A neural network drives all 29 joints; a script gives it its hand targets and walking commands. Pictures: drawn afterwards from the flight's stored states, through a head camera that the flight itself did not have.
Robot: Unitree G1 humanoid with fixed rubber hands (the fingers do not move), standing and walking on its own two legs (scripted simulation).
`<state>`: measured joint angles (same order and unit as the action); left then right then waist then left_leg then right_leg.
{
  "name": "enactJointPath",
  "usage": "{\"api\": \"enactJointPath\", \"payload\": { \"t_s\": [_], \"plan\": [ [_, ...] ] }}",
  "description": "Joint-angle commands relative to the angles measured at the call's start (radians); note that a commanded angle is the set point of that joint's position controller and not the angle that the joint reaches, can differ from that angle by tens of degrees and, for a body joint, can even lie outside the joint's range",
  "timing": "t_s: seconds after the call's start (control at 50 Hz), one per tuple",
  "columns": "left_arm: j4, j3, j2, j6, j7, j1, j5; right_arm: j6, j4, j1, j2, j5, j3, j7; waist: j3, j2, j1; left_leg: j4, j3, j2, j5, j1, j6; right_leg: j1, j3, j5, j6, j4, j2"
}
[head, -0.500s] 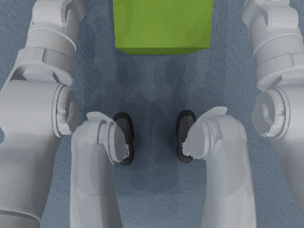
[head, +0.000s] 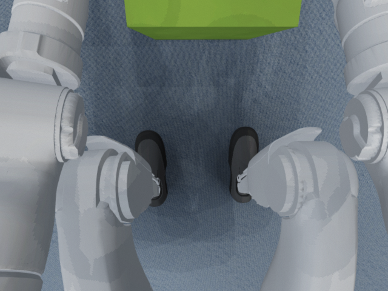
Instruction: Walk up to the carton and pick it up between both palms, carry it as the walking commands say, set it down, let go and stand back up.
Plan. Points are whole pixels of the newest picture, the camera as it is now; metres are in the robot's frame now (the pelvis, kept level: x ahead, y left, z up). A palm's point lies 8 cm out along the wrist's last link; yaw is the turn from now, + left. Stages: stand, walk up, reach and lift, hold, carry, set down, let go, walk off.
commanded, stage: reach and lift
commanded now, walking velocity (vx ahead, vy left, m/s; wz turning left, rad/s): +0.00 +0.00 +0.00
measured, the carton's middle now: out of the picture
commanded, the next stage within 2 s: none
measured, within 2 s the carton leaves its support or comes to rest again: leaves its support in 1.42 s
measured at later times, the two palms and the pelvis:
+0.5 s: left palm out of the picture +0.58 +0.13 -0.17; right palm out of the picture +0.56 -0.16 -0.17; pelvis +0.00 +0.00 +0.01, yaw +0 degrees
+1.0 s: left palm out of the picture +0.58 +0.14 -0.17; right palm out of the picture +0.57 -0.17 -0.17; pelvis +0.00 +0.01 -0.01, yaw +0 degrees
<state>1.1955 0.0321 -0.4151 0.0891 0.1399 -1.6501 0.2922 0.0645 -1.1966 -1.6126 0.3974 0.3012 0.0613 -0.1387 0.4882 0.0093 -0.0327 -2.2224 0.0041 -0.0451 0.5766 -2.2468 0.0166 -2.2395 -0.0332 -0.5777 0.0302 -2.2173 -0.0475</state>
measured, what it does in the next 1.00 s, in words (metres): stands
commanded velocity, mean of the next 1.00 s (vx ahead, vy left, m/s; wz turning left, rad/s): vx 0.00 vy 0.00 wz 0.00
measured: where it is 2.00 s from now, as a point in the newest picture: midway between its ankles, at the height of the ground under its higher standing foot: (197, 178)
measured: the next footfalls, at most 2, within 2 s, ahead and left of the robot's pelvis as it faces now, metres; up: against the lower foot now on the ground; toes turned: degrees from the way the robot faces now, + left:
none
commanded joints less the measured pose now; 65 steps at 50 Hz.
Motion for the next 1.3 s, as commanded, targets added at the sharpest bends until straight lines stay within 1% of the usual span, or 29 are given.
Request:
{"api": "enactJointPath", "payload": {
  "t_s": [0.0,0.16,0.44,0.46,0.5,0.54,0.6,0.64,0.66,0.7,0.72,0.74,0.78,0.82,0.84,0.92,0.98,1.04,1.1,1.16,1.28],
  "plan": [
    [-0.089,-0.014,-0.103,-0.017,-0.006,-0.3,-0.004,-0.017,0.076,-0.275,0.121,-0.004,0.014,0.004,-1.376,-0.036,-0.017,0.144,-0.003,0.069,-0.355,0.636,-0.043,0.672,0.029,0.402,-0.036,0.162,0.068],
    [-0.045,-0.033,-0.074,-0.018,-0.023,-0.273,-0.031,-0.022,0.038,-0.262,0.09,-0.042,0.041,0.019,-1.243,-0.037,-0.023,0.166,-0.007,0.073,-0.311,0.572,-0.039,0.621,0.029,0.361,-0.038,0.179,0.073],
    [-0.075,-0.037,-0.015,-0.024,-0.012,-0.325,-0.056,-0.023,0.077,-0.319,0.031,-0.062,0.028,0.011,-1.295,-0.035,-0.018,0.172,0.005,0.093,-0.323,0.649,-0.041,0.659,0.016,0.362,-0.046,0.186,0.093],
    [-0.078,-0.038,-0.002,-0.023,-0.013,-0.329,-0.058,-0.023,0.081,-0.32,0.019,-0.067,0.026,0.011,-1.296,-0.033,-0.02,0.171,0.006,0.096,-0.324,0.65,-0.041,0.663,0.016,0.363,-0.046,0.187,0.095],
    [-0.083,-0.032,0.033,-0.024,-0.019,-0.332,-0.057,-0.023,0.083,-0.319,-0.002,-0.079,0.03,0.01,-1.288,-0.033,-0.036,0.171,0.007,0.1,-0.324,0.646,-0.043,0.664,0.015,0.366,-0.046,0.189,0.099],
    [-0.092,-0.021,0.086,-0.025,-0.03,-0.341,-0.054,-0.023,0.09,-0.329,-0.055,-0.084,0.025,0.019,-1.276,-0.038,-0.04,0.173,0.008,0.105,-0.328,0.647,-0.042,0.655,0.013,0.368,-0.045,0.189,0.102],
    [-0.1,-0.013,0.182,-0.023,-0.055,-0.369,-0.065,-0.018,0.099,-0.364,-0.165,-0.087,0.004,0.044,-1.259,-0.04,-0.032,0.175,0.011,0.111,-0.327,0.644,-0.04,0.648,0.01,0.361,-0.047,0.188,0.107],
    [-0.104,0.001,0.291,-0.017,-0.083,-0.396,-0.079,-0.01,0.116,-0.402,-0.276,-0.098,-0.012,0.07,-1.243,-0.042,-0.033,0.175,0.014,0.118,-0.322,0.633,-0.039,0.646,0.008,0.357,-0.049,0.184,0.112],
    [-0.103,0.013,0.371,-0.012,-0.105,-0.412,-0.085,-0.004,0.127,-0.426,-0.353,-0.106,-0.024,0.09,-1.23,-0.042,-0.033,0.174,0.016,0.124,-0.317,0.624,-0.039,0.644,0.008,0.354,-0.05,0.18,0.115],
    [-0.107,0.037,0.587,0.005,-0.165,-0.46,-0.103,0.016,0.146,-0.485,-0.571,-0.122,-0.059,0.149,-1.18,-0.036,-0.03,0.166,0.02,0.138,-0.297,0.598,-0.035,0.64,0.01,0.337,-0.051,0.17,0.124],
    [-0.113,0.038,0.703,0.017,-0.202,-0.477,-0.12,0.031,0.154,-0.508,-0.69,-0.132,-0.074,0.187,-1.149,-0.034,-0.027,0.162,0.024,0.147,-0.284,0.582,-0.032,0.641,0.012,0.325,-0.049,0.164,0.13],
    [-0.12,0.024,0.788,0.031,-0.235,-0.467,-0.143,0.047,0.159,-0.499,-0.776,-0.146,-0.072,0.223,-1.118,-0.034,-0.023,0.157,0.032,0.154,-0.272,0.555,-0.029,0.643,0.014,0.322,-0.046,0.158,0.137],
    [-0.15,-0.001,0.91,0.057,-0.288,-0.452,-0.174,0.08,0.176,-0.472,-0.919,-0.171,-0.06,0.281,-1.089,-0.025,-0.018,0.152,0.045,0.163,-0.243,0.505,-0.022,0.637,0.015,0.313,-0.042,0.153,0.147],
    [-0.184,-0.022,0.978,0.08,-0.327,-0.435,-0.191,0.11,0.195,-0.442,-1.002,-0.197,-0.041,0.319,-1.067,-0.019,-0.021,0.148,0.055,0.168,-0.22,0.444,-0.019,0.64,0.012,0.314,-0.034,0.149,0.15],
    [-0.199,-0.025,1.001,0.09,-0.34,-0.43,-0.192,0.123,0.204,-0.429,-1.022,-0.208,-0.032,0.331,-1.059,-0.017,-0.027,0.149,0.054,0.169,-0.208,0.434,-0.017,0.628,0.007,0.307,-0.032,0.146,0.15],
    [-0.22,-0.017,1.03,0.124,-0.358,-0.415,-0.18,0.162,0.221,-0.396,-1.036,-0.225,-0.031,0.358,-1.031,-0.024,-0.05,0.145,0.046,0.167,-0.165,0.458,-0.017,0.536,-0.015,0.233,-0.024,0.144,0.143],
    [-0.228,-0.002,1.03,0.139,-0.362,-0.406,-0.178,0.174,0.215,-0.368,-1.046,-0.217,-0.032,0.375,-1.004,-0.048,-0.049,0.144,0.044,0.164,-0.15,0.48,-0.017,0.486,-0.025,0.202,-0.019,0.14,0.142],
    [-0.233,0.012,1.054,0.148,-0.367,-0.382,-0.185,0.178,0.214,-0.355,-1.059,-0.206,-0.041,0.391,-0.987,-0.068,-0.039,0.142,0.044,0.163,-0.161,0.481,-0.017,0.46,-0.026,0.203,-0.015,0.13,0.144],
    [-0.241,0.022,1.08,0.151,-0.368,-0.358,-0.186,0.18,0.219,-0.344,-1.068,-0.199,-0.051,0.398,-0.994,-0.068,-0.04,0.135,0.041,0.163,-0.184,0.49,-0.017,0.448,-0.03,0.221,-0.016,0.125,0.146],
    [-0.263,0.037,1.098,0.149,-0.364,-0.361,-0.175,0.179,0.244,-0.351,-1.078,-0.188,-0.069,0.398,-1.047,-0.059,-0.043,0.127,0.041,0.167,-0.223,0.512,-0.016,0.465,-0.033,0.256,-0.019,0.121,0.148],
    [-0.371,0.087,1.13,0.147,-0.35,-0.431,-0.139,0.182,0.346,-0.412,-1.115,-0.148,-0.119,0.384,-1.293,-0.051,-0.042,0.119,0.052,0.176,-0.319,0.603,-0.014,0.572,-0.042,0.352,-0.025,0.119,0.152]
  ]
}}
